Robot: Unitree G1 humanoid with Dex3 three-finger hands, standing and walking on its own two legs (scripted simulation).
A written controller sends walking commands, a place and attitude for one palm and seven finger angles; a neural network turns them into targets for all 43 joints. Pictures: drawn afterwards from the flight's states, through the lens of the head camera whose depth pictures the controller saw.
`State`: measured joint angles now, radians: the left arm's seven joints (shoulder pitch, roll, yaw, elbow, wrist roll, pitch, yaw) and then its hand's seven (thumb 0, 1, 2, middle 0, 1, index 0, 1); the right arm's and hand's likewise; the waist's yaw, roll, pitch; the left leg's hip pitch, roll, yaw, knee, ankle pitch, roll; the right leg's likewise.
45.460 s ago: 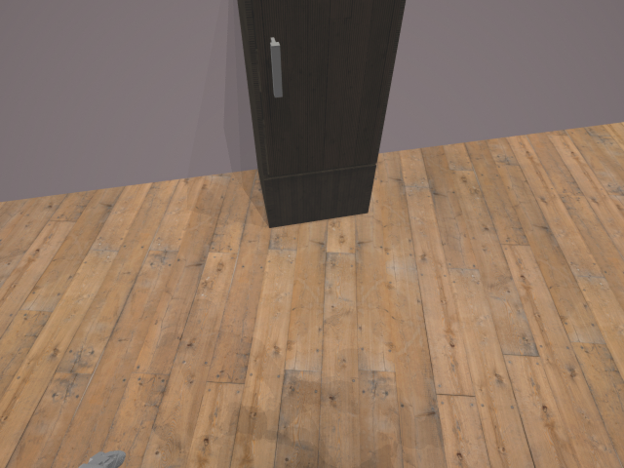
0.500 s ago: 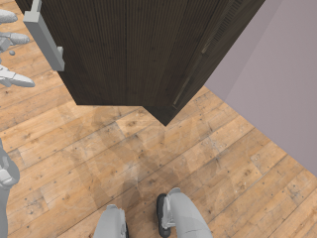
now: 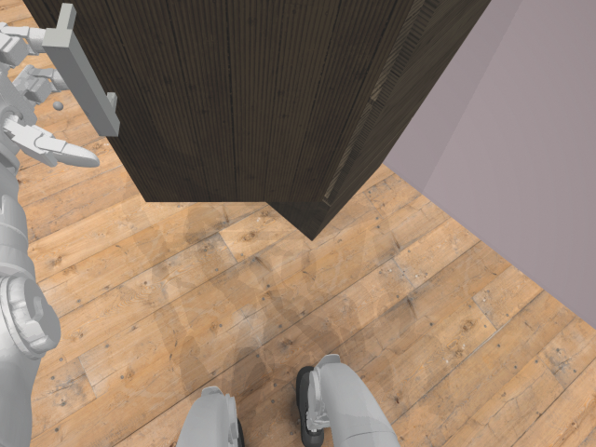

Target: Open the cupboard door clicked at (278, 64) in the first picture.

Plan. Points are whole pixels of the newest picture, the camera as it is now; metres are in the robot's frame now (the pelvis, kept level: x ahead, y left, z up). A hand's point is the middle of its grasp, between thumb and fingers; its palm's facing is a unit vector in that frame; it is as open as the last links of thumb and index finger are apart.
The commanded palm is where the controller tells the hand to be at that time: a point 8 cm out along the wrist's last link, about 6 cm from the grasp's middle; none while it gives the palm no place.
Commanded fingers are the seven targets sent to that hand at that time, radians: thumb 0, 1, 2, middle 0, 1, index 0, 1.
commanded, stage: slide the fingers in behind the handle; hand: left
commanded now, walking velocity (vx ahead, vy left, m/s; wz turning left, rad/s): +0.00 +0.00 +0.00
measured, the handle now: (90, 76) +0.57 +0.21 +0.05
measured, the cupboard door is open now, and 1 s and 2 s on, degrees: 44 44 44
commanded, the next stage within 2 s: close the thumb around the handle in 1.08 s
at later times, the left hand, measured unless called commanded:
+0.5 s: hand (89, 105) +0.52 +0.20 +0.06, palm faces -0.05 -1.00 -0.02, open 13.9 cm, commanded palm +0.51 +0.23 +0.06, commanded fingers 0.00 -0.50 0.30 -0.30 -1.20 -0.30 -1.20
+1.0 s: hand (103, 104) +0.52 +0.19 +0.06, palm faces -0.05 -1.00 -0.03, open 13.9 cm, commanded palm +0.50 +0.23 +0.06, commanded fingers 0.00 -0.50 0.30 -0.30 -1.20 -0.30 -1.20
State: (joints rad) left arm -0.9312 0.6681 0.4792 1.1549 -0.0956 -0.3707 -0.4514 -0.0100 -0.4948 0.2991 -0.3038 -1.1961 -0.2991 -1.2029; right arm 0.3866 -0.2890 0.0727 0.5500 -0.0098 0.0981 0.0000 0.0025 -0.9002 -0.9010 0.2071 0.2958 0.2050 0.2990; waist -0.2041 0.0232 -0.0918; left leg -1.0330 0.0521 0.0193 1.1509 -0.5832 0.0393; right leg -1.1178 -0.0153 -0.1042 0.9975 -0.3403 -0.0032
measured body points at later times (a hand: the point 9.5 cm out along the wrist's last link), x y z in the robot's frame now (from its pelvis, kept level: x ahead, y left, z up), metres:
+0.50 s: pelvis +0.00 +0.00 +0.00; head +0.17 +0.02 +0.42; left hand +0.52 +0.26 +0.06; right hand +0.01 -0.27 -0.10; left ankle -0.03 +0.09 -0.65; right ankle +0.06 -0.13 -0.65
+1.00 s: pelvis +0.00 -0.01 +0.00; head +0.17 +0.02 +0.42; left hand +0.52 +0.24 +0.06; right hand +0.01 -0.27 -0.11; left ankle -0.03 +0.09 -0.65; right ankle +0.06 -0.13 -0.65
